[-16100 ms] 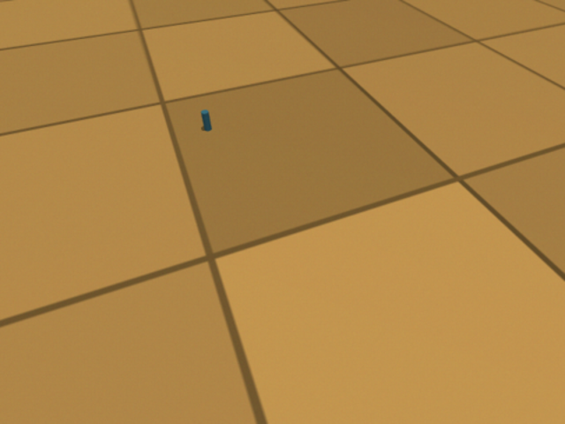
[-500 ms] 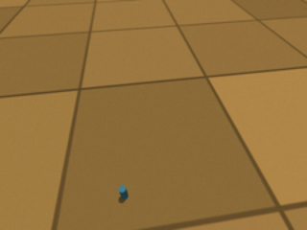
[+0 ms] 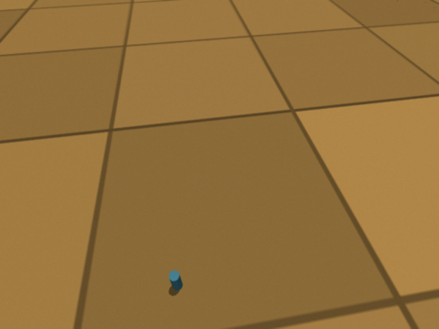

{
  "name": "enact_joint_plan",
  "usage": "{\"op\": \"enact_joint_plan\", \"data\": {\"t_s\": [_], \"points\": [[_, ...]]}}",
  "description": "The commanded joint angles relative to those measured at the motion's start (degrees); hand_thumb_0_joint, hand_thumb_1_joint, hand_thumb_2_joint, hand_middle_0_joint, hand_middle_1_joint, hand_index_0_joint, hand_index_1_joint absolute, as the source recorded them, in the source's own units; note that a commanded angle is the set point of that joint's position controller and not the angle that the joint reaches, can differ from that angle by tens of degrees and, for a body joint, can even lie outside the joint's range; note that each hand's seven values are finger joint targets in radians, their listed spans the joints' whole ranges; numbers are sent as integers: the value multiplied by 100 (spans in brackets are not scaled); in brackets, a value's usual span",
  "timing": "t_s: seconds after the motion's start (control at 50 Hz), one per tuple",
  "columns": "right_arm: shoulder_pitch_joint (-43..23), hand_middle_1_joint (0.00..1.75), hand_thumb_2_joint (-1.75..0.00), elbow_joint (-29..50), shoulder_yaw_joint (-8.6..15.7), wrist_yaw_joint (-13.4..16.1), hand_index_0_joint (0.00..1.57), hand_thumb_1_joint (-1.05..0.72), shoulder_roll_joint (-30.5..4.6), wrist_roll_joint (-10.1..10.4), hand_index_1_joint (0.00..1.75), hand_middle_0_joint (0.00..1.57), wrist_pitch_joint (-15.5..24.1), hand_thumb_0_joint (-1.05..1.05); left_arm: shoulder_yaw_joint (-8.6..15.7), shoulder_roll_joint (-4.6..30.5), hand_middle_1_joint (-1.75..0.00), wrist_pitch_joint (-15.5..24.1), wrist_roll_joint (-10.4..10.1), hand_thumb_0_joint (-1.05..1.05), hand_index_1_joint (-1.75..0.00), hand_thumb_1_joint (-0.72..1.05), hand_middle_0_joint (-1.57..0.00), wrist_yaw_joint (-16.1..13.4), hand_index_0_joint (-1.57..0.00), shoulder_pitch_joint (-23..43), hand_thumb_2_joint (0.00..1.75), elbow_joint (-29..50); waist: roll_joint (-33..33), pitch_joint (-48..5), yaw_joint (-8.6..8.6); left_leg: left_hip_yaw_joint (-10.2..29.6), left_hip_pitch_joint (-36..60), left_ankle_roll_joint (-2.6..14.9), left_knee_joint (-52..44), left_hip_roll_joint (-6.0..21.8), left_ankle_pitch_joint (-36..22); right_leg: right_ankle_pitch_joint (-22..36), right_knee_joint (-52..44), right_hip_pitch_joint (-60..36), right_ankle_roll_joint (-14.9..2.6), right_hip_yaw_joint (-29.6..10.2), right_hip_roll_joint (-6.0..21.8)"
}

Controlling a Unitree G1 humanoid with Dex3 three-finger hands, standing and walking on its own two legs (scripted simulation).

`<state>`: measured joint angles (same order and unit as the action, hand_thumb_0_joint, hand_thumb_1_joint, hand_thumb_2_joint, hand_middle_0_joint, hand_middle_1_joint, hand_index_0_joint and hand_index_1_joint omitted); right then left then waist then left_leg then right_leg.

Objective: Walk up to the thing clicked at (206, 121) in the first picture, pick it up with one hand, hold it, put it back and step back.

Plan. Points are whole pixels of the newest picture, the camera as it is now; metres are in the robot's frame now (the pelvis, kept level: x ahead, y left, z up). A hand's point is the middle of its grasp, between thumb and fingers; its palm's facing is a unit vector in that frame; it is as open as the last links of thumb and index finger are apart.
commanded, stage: walk up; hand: left
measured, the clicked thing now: (176, 280) +0.45 +0.21 -0.72
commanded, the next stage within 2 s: stand in 0.76 s
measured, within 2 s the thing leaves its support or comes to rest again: neither
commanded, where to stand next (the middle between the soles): +0.08 -0.02 m, yaw +0 degrees
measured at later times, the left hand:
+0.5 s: hand out of the picture +0.08 +0.25 -0.16, palm faces +0.01 -0.95 -0.32, open 7.4 cm
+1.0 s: hand out of the picture +0.09 +0.25 -0.15, palm faces -0.01 -0.94 -0.33, open 7.4 cm
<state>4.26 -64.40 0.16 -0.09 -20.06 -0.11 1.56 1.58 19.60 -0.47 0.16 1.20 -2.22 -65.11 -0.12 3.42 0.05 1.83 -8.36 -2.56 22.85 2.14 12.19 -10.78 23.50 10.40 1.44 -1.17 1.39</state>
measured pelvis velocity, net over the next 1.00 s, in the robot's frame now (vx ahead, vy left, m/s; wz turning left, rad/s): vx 0.00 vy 0.00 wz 0.00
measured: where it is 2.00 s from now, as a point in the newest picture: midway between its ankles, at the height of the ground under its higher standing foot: outside the picture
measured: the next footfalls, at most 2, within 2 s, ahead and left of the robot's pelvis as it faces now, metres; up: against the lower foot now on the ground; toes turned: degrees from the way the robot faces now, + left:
none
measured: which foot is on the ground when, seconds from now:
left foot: down 0.00-1.00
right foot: down 0.00-1.00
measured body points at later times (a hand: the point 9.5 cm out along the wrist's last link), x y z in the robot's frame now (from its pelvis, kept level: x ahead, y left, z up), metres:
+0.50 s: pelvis +0.00 +0.00 +0.00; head +0.01 +0.00 +0.45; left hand +0.08 +0.30 -0.13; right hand +0.08 -0.30 -0.13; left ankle +0.00 +0.15 -0.74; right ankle +0.02 -0.14 -0.74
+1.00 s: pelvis +0.00 +0.00 +0.00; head +0.02 +0.00 +0.45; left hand +0.09 +0.30 -0.13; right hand +0.08 -0.30 -0.13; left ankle +0.00 +0.15 -0.74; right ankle +0.02 -0.14 -0.74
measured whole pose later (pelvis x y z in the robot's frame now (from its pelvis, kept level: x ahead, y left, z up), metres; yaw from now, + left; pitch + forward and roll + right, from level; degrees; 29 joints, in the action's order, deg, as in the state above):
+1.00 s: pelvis +0.00 +0.00 +0.00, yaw +0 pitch -3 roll +0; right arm 5.4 -64.9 -0.1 -0.7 -20.2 -0.4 0.5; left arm 0.9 19.8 0.2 0.6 1.0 -4.7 -65.1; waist 0.0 4.0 0.0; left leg 1.8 -6.4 -2.7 19.7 2.3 10.9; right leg -9.8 20.8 8.6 1.4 -1.0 1.3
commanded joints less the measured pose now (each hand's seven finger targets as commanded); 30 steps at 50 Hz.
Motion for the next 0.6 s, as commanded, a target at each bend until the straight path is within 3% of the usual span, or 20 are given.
{"op": "enact_joint_plan", "data": {"t_s": [0.0,0.28,0.58], "points": [[-248,30,-90,332,267,94,20,-90,-1275,-29,30,20,92,0,226,1159,-30,120,-1,0,-30,90,-20,-98,-20,228,90,317,57,-504,3,319,-176,327,-468,478,-753,633,-445,-352,-230,-365,514],[-211,30,-90,337,249,81,20,-90,-1219,-42,30,20,103,0,246,1139,-30,127,15,0,-30,90,-20,-81,-20,150,90,297,85,-690,-6,258,68,294,-570,485,-782,698,-488,-439,-227,-384,528],[-89,30,-90,294,248,76,20,-90,-1206,-51,30,20,71,0,284,1163,-30,110,36,0,-30,90,-20,-82,-20,61,90,279,-41,-418,17,277,-63,313,-637,421,-309,174,-653,-268,-239,-442,496]]}}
